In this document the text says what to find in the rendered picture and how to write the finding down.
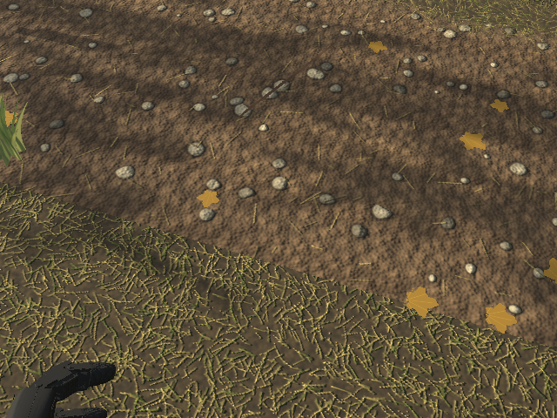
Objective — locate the robot left hand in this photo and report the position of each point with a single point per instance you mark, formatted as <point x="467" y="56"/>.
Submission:
<point x="40" y="398"/>

